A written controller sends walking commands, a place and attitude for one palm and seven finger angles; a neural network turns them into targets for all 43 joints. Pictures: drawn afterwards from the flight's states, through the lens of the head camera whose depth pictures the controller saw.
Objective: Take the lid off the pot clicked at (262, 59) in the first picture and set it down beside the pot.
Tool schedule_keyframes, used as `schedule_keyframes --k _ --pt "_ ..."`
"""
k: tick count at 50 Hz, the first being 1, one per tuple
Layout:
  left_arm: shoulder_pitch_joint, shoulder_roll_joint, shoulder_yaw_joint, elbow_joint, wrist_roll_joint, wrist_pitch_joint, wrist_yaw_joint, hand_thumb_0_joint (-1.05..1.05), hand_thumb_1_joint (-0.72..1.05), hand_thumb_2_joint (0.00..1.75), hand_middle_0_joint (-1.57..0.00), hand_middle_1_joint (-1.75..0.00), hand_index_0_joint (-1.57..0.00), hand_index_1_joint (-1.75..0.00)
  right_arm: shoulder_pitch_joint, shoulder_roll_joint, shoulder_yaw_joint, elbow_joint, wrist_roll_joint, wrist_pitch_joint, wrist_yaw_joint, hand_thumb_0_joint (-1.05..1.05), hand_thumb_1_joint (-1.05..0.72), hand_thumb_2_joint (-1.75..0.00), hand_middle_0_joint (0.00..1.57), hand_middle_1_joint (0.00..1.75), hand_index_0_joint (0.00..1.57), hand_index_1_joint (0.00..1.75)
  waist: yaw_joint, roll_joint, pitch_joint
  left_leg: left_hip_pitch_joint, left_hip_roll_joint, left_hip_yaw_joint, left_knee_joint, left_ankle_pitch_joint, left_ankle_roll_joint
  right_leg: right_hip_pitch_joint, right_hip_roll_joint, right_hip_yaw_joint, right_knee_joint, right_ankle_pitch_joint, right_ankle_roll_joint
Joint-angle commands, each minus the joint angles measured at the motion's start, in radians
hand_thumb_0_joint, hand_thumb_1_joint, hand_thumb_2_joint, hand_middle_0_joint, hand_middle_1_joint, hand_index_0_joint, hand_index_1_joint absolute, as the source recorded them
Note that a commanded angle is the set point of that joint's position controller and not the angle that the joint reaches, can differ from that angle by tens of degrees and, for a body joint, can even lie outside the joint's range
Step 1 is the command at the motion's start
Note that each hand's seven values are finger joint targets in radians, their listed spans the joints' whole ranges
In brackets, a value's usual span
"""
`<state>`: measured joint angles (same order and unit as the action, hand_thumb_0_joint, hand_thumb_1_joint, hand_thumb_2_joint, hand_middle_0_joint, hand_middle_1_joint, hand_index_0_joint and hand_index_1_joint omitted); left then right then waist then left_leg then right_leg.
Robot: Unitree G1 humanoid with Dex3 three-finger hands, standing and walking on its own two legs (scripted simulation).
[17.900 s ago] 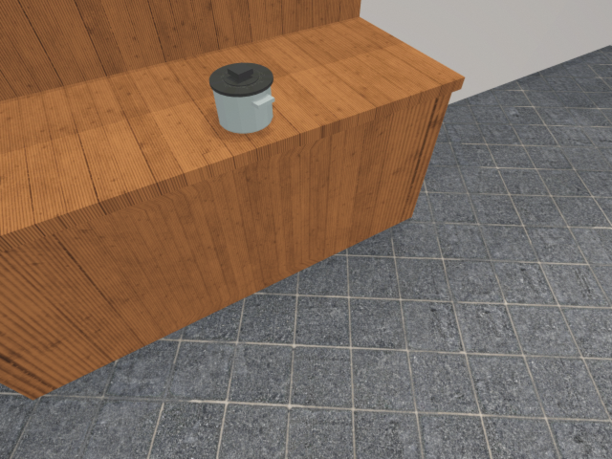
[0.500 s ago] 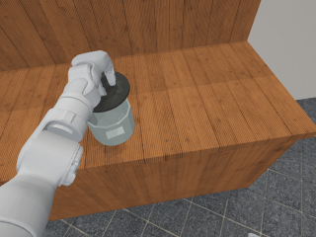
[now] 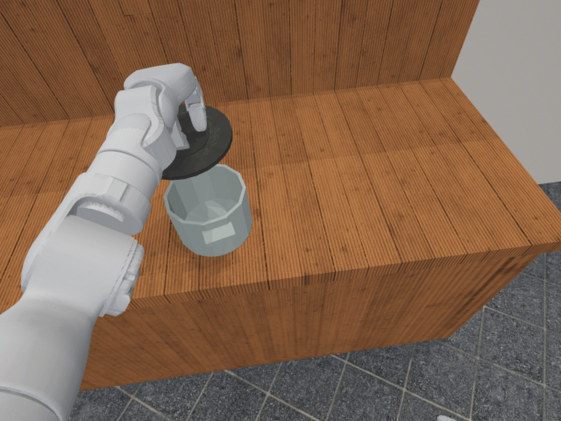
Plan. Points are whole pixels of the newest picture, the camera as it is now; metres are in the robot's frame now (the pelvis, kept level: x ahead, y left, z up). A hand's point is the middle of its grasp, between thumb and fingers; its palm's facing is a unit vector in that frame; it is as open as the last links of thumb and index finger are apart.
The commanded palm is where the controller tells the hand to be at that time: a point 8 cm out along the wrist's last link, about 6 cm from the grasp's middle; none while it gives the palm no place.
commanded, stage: lift the lid straight up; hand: left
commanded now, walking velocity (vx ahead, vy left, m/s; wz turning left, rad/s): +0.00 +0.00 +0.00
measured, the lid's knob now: (178, 129) +0.52 +0.13 +0.15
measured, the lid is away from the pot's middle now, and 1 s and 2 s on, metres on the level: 0.02 0.05 0.17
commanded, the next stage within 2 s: move the lid sideways beside the pot in 0.50 s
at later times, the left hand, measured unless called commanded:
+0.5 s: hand (169, 109) +0.48 +0.12 +0.20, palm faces -0.26 -0.08 -0.96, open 6.4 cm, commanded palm +0.48 +0.12 +0.27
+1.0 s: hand (145, 110) +0.49 +0.16 +0.20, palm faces -0.27 -0.08 -0.96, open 6.4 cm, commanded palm +0.48 +0.17 +0.27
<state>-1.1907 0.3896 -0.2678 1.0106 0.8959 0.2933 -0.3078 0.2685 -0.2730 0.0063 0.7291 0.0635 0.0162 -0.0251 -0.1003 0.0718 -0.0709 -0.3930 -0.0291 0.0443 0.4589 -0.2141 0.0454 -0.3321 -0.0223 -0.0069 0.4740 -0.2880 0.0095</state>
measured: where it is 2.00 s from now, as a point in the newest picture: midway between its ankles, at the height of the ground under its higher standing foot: outside the picture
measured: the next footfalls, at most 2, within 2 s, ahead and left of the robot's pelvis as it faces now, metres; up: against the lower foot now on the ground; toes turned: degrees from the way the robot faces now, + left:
none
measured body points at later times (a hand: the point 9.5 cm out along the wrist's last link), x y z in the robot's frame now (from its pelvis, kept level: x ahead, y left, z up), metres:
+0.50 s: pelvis -0.01 +0.00 +0.00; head +0.03 -0.03 +0.45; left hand +0.49 +0.12 +0.26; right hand +0.07 -0.26 -0.13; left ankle +0.00 +0.09 -0.74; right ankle -0.04 -0.13 -0.74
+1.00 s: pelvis +0.00 +0.00 +0.00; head +0.03 -0.03 +0.45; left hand +0.50 +0.16 +0.26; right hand +0.07 -0.27 -0.13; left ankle +0.00 +0.09 -0.74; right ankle -0.04 -0.13 -0.74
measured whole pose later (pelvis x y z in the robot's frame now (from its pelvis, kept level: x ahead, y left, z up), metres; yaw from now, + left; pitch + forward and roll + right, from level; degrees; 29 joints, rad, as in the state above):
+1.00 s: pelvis +0.00 +0.00 +0.00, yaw +0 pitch +7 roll +0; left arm -1.23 0.48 -0.22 1.00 0.94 0.26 -0.42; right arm 0.27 -0.28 0.01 0.70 0.06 0.01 -0.05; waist -0.10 0.07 -0.06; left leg -0.36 -0.02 0.04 0.43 -0.20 0.05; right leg -0.30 -0.02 0.00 0.44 -0.26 0.01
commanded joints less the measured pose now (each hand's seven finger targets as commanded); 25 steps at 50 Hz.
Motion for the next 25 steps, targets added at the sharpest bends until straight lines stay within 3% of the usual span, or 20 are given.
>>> schedule_keyframes --k 1,2,5,6,9,11,12,15,16,19,20,22,23,25 --pt "-0.685 0.234 0.052 -0.236 0.045 0.0 0.051 0.0 0.55 0.96 -0.87 -1.06 -1.05 -1.12 0.002 -0.134 -0.039 -0.097 0.003 -0.033 -0.005 0.0 -0.9 -0.9 0.2 0.3 0.2 0.3 -0.019 -0.077 -0.469 0.397 0.002 -0.065 0.023 0.402 0.03 0.011 0.048 -0.028 -0.029 0.446 -0.033" --pt "-0.673 0.237 0.061 -0.216 0.039 0.008 0.051 0.0 0.55 0.96 -0.87 -1.06 -1.05 -1.12 -0.002 -0.13 -0.039 -0.1 0.003 -0.034 -0.003 0.0 -0.9 -0.9 0.2 0.3 0.2 0.3 -0.013 -0.072 -0.445 0.386 0.002 -0.067 0.02 0.385 0.03 0.009 0.047 -0.03 -0.03 0.428 -0.034" --pt "-0.691 0.216 0.05 -0.229 0.033 0.009 0.042 0.0 0.55 0.96 -0.87 -1.06 -1.05 -1.12 -0.007 -0.128 -0.038 -0.106 0.001 -0.04 -0.002 0.0 -0.9 -0.9 0.2 0.3 0.2 0.3 -0.01 -0.063 -0.466 0.399 0.001 -0.071 0.022 0.415 0.029 0.01 0.044 -0.029 -0.03 0.437 -0.038" --pt "-0.728 0.246 0.065 -0.268 0.041 0.008 0.042 0.0 0.55 0.96 -0.87 -1.06 -1.05 -1.12 -0.002 -0.131 -0.037 -0.106 -0.001 -0.042 0.0 0.0 -0.9 -0.9 0.2 0.3 0.2 0.3 -0.009 -0.046 -0.491 0.421 0.0 -0.075 0.02 0.416 0.027 0.017 0.046 -0.026 -0.03 0.442 -0.036" --pt "-0.668 0.259 0.082 -0.172 0.053 0.032 0.035 0.0 0.55 0.96 -0.87 -1.06 -1.05 -1.12 -0.004 -0.132 -0.036 -0.101 -0.002 -0.034 -0.002 0.0 -0.9 -0.9 0.2 0.3 0.2 0.3 -0.003 -0.114 -0.444 0.372 -0.001 -0.067 0.009 0.376 0.029 0.029 0.046 -0.028 -0.036 0.426 -0.035" --pt "-0.742 0.236 0.049 -0.25 0.049 0.024 0.026 0.0 0.55 0.96 -0.87 -1.06 -1.05 -1.12 -0.019 -0.131 -0.033 -0.113 0.001 -0.037 -0.002 0.0 -0.9 -0.9 0.2 0.3 0.2 0.3 -0.009 -0.087 -0.473 0.394 -0.002 -0.066 0.004 0.376 0.028 0.032 0.043 -0.026 -0.036 0.434 -0.035" --pt "-0.735 0.189 0.013 -0.211 0.05 0.031 0.022 0.0 0.55 0.96 -0.87 -1.06 -1.05 -1.12 -0.023 -0.124 -0.033 -0.11 0.003 -0.038 -0.002 0.0 -0.9 -0.9 0.2 0.3 0.2 0.3 -0.014 -0.075 -0.435 0.392 -0.002 -0.07 0.007 0.375 0.028 0.002 0.044 -0.031 -0.035 0.41 -0.037" --pt "-0.717 0.285 0.096 -0.181 0.046 0.04 0.016 0.0 0.55 0.96 -0.87 -1.06 -1.05 -1.12 -0.009 -0.14 -0.03 -0.106 -0.003 -0.037 -0.009 0.0 -0.9 -0.9 0.2 0.3 0.2 0.3 -0.002 -0.114 -0.439 0.355 -0.005 -0.065 -0.005 0.338 0.03 0.047 0.04 -0.022 -0.048 0.422 -0.038" --pt "-0.723 0.25 0.058 -0.17 0.05 0.043 0.009 0.0 0.55 0.96 -0.87 -1.06 -1.05 -1.12 -0.02 -0.134 -0.026 -0.112 0.0 -0.038 -0.011 0.0 -0.9 -0.9 0.2 0.3 0.2 0.3 -0.009 -0.107 -0.431 0.35 -0.013 -0.06 -0.007 0.319 0.032 0.044 0.04 -0.02 -0.048 0.417 -0.035" --pt "-0.698 0.232 0.034 -0.094 0.065 0.06 -0.004 0.0 0.55 0.96 -0.87 -1.06 -1.05 -1.12 -0.02 -0.139 -0.024 -0.102 0.005 -0.028 -0.016 0.0 -0.9 -0.9 0.2 0.3 0.2 0.3 -0.019 -0.146 -0.363 0.308 -0.01 -0.053 -0.018 0.245 0.034 0.014 0.041 -0.023 -0.062 0.357 -0.032" --pt "-0.716 0.206 0.018 -0.122 0.052 0.047 -0.014 0.0 0.55 0.96 -0.87 -1.06 -1.05 -1.12 -0.017 -0.137 -0.024 -0.108 0.004 -0.032 -0.019 0.0 -0.9 -0.9 0.2 0.3 0.2 0.3 -0.024 -0.14 -0.369 0.31 -0.011 -0.055 -0.018 0.247 0.036 0.015 0.038 -0.024 -0.067 0.361 -0.035" --pt "-0.769 0.273 0.059 -0.177 0.059 0.028 -0.015 0.0 0.55 0.96 -0.87 -1.06 -1.05 -1.12 -0.019 -0.138 -0.024 -0.116 0.002 -0.039 -0.025 0.0 -0.9 -0.9 0.2 0.3 0.2 0.3 -0.02 -0.111 -0.427 0.349 -0.012 -0.056 -0.015 0.25 0.038 0.039 0.038 -0.015 -0.064 0.373 -0.032" --pt "-0.793 0.264 0.046 -0.218 0.06 0.015 -0.015 0.0 0.55 0.96 -0.87 -1.06 -1.05 -1.12 -0.02 -0.132 -0.024 -0.123 0.003 -0.046 -0.025 0.0 -0.9 -0.9 0.2 0.3 0.2 0.3 -0.018 -0.068 -0.465 0.38 -0.013 -0.059 -0.01 0.28 0.037 0.043 0.037 -0.012 -0.057 0.391 -0.035" --pt "-0.793 0.207 0.013 -0.253 0.054 -0.006 -0.02 0.0 0.55 0.96 -0.87 -1.06 -1.05 -1.12 -0.007 -0.121 -0.03 -0.125 0.0 -0.059 -0.024 0.0 -0.9 -0.9 0.2 0.3 0.2 0.3 -0.022 -0.059 -0.481 0.415 -0.007 -0.065 0.005 0.342 0.037 0.024 0.04 -0.019 -0.055 0.41 -0.038"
